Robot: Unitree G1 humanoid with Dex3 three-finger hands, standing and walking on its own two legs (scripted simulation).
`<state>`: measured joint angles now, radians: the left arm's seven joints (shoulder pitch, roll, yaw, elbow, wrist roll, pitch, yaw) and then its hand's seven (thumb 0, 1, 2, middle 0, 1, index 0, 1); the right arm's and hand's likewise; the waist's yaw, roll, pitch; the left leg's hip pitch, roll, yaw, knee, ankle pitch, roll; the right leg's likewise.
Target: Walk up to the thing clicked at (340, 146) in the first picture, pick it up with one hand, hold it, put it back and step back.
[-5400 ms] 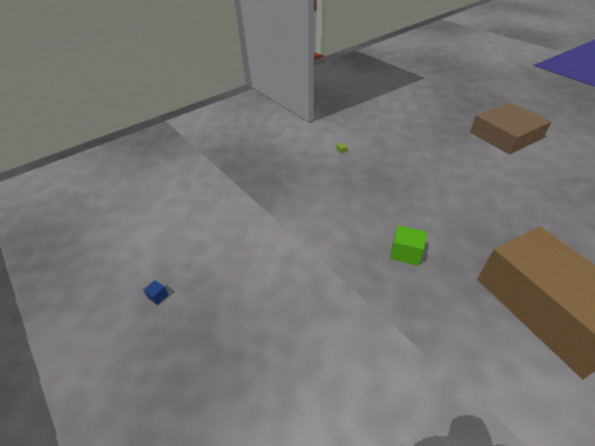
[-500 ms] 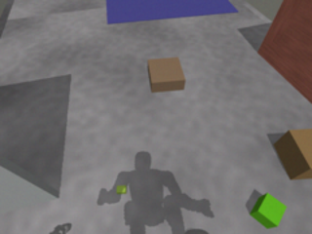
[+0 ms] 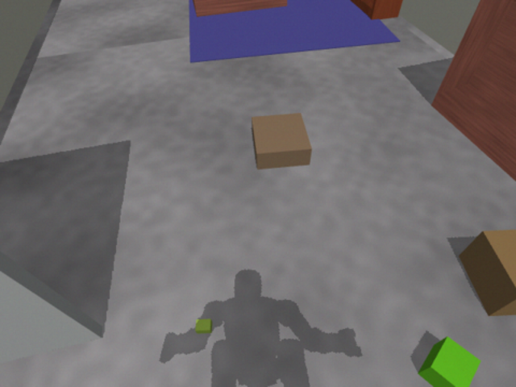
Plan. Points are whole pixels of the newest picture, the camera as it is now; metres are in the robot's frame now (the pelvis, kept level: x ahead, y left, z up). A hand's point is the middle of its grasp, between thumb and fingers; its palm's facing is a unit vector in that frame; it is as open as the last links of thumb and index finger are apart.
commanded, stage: walk up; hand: left
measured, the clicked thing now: (204, 326) +0.44 +0.25 -0.74
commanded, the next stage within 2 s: stand in 1.50 s
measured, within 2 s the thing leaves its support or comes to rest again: neither
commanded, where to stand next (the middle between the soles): +0.06 -0.02 m, yaw +2 degrees
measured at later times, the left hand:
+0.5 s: hand out of the picture +0.10 +0.26 -0.14, palm faces +0.01 -0.95 -0.30, open 7.4 cm
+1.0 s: hand out of the picture +0.09 +0.27 -0.14, palm faces +0.04 -0.95 -0.32, open 7.4 cm
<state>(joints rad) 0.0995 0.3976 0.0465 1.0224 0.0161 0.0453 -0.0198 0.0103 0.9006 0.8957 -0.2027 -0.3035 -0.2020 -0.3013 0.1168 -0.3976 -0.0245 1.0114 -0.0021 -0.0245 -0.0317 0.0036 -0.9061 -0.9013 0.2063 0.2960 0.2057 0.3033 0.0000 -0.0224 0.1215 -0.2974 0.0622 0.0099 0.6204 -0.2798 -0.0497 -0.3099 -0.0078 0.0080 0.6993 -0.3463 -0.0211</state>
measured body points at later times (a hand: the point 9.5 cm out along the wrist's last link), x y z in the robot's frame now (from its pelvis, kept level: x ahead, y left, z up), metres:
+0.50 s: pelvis +0.00 +0.01 +0.01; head +0.02 +0.02 +0.46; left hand +0.10 +0.31 -0.12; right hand +0.06 -0.31 -0.11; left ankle +0.03 +0.17 -0.72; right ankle +0.02 -0.11 -0.72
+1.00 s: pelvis +0.01 +0.01 +0.02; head +0.03 +0.02 +0.47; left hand +0.08 +0.32 -0.11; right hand +0.12 -0.30 -0.10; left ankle +0.03 +0.17 -0.72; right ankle +0.02 -0.11 -0.72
